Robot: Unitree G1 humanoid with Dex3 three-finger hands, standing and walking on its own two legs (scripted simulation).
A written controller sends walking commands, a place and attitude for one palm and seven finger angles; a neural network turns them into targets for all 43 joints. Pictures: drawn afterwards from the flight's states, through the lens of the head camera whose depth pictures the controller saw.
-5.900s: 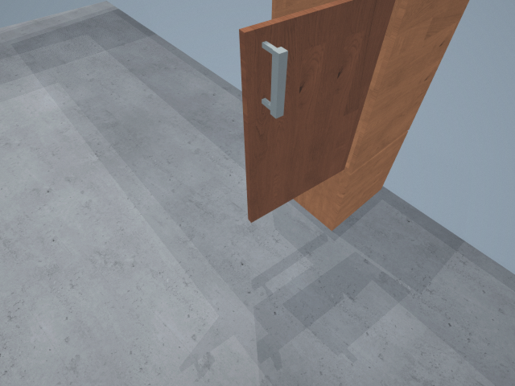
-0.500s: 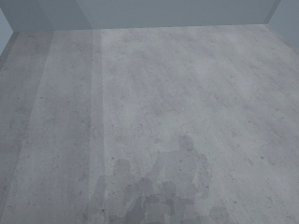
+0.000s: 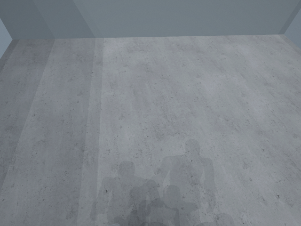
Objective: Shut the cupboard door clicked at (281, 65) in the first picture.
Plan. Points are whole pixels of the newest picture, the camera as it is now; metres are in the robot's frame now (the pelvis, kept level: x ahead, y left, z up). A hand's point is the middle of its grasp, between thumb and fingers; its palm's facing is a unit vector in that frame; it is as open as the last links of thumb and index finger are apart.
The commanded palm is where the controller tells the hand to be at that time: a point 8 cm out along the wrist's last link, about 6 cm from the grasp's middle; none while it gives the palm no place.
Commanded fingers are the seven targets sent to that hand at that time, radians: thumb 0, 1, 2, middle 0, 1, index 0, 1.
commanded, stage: walk to a spot facing it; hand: left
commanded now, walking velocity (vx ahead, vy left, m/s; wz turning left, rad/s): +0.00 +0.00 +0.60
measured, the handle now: out of the picture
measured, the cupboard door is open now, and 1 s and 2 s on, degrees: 84 84 84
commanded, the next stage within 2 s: none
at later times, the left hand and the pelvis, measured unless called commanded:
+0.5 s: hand out of the picture +0.06 +0.13 -0.14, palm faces +0.34 -0.91 -0.26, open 7.3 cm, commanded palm none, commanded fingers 0.00 0.90 0.90 -0.20 -0.30 -0.20 -0.30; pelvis +0.08 -0.07 +0.02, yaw +20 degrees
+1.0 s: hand out of the picture +0.09 +0.13 -0.14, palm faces +0.59 -0.75 -0.29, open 7.4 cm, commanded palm none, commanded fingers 0.00 0.90 0.90 -0.20 -0.30 -0.20 -0.30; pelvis +0.13 -0.10 +0.00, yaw +39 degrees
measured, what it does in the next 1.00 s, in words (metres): walks ahead, turning left: right foot, then left foot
